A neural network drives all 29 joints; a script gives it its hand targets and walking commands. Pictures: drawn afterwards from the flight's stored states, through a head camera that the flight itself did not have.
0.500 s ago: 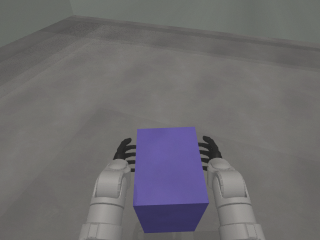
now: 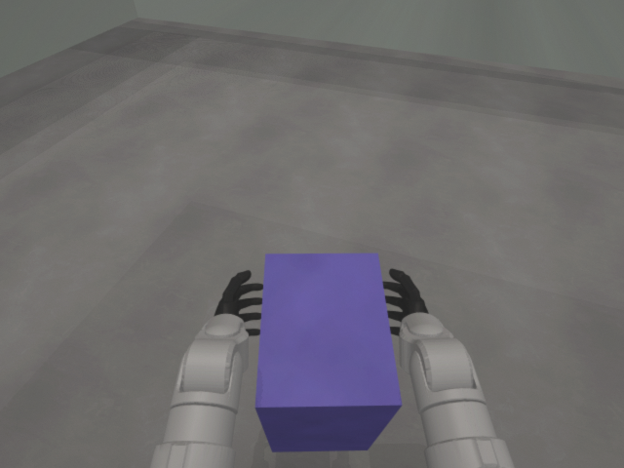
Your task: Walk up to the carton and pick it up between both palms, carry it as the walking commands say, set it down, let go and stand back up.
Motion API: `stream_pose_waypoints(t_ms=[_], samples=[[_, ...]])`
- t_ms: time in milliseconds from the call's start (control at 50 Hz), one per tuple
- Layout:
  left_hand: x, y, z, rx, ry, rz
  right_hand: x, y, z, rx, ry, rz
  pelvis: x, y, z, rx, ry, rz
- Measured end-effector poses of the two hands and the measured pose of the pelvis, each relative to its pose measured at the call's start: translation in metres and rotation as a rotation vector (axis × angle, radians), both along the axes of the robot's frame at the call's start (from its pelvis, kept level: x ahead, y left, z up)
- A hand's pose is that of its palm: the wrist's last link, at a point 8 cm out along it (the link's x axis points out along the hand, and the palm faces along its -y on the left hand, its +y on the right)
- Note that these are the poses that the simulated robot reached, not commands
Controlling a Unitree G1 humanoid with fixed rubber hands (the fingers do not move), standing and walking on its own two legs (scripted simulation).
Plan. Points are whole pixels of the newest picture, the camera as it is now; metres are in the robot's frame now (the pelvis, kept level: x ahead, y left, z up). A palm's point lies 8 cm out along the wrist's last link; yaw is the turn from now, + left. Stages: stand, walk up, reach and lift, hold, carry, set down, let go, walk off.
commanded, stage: hold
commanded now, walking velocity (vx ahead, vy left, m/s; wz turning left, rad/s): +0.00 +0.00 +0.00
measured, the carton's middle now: (320, 360) +0.29 +0.01 -0.04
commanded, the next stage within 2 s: set down in 0.22 s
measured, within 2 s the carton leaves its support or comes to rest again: neither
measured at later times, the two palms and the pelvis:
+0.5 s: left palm (206, 332) +0.27 +0.15 +0.06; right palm (398, 351) +0.26 -0.08 +0.05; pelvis -0.06 +0.05 +0.00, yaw -9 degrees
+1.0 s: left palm (228, 366) +0.27 +0.14 -0.03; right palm (398, 372) +0.27 -0.10 -0.03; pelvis -0.11 +0.03 -0.04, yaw -9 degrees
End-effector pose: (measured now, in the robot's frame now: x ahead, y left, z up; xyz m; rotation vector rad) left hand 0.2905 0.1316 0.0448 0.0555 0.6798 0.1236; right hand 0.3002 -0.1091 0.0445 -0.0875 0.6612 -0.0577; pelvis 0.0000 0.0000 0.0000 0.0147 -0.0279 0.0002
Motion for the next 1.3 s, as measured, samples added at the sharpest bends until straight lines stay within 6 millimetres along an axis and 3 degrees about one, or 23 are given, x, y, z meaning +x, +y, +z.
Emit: stream_pose_waypoints(t_ms=[240, 340, 620, 800, 1020, 1160, 1300], samples=[[-0.024, 0.025, 0.019, -0.009, -0.039, 0.001, -0.021, 0.024, 0.015, -0.022, -0.017, 0.046, -0.018, 0.016, 0.005, -0.016, -0.109, -0.099], [-0.024, 0.027, 0.02, -0.027, -0.025, -0.025, -0.031, 0.026, 0.019, -0.024, 0.006, 0.008, -0.032, 0.028, 0.004, -0.021, -0.132, -0.109], [-0.021, 0.021, 0.002, -0.063, -0.007, 0.025, -0.043, 0.024, -0.006, -0.009, 0.038, -0.07, -0.073, 0.051, -0.008, -0.019, -0.128, -0.154], [-0.024, 0.014, -0.026, -0.077, -0.004, 0.058, -0.041, 0.017, -0.033, 0.017, 0.043, -0.077, -0.093, 0.046, -0.018, -0.014, -0.065, -0.15], [-0.019, 0.008, -0.082, -0.08, -0.012, 0.066, -0.029, 0.011, -0.082, 0.031, 0.036, -0.086, -0.107, 0.031, -0.037, -0.009, 0.051, -0.164], [-0.006, 0.005, -0.119, -0.076, -0.023, 0.041, -0.017, 0.008, -0.116, 0.04, 0.024, -0.111, -0.101, 0.026, -0.05, -0.007, 0.144, -0.194], [0.013, 0.005, -0.15, -0.067, -0.031, 0.019, 0.001, 0.008, -0.145, 0.048, 0.013, -0.126, -0.079, 0.026, -0.061, 0.006, 0.256, -0.209]])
